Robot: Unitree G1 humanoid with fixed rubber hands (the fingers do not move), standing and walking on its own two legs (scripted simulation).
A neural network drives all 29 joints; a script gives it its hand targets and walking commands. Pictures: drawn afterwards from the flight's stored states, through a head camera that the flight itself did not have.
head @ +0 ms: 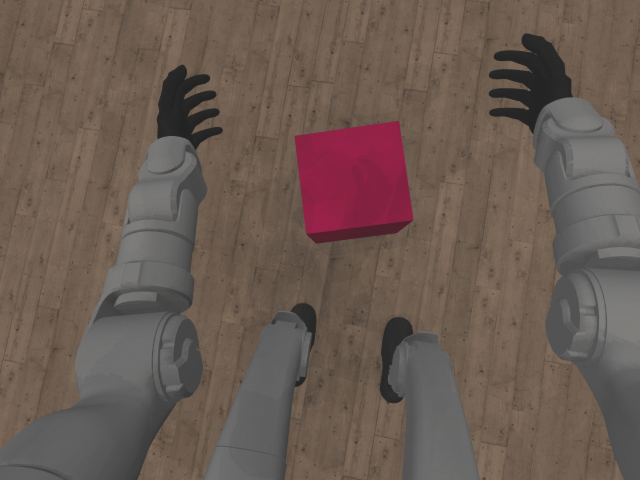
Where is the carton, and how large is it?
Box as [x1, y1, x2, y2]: [295, 121, 412, 242]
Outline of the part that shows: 398,121 295,136 306,233 315,242 393,233 398,231 412,220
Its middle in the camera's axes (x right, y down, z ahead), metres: +0.07 -0.11 +0.89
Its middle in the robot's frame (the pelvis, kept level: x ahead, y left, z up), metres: +0.51 +0.04 -0.53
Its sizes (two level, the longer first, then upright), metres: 0.210 0.200 0.250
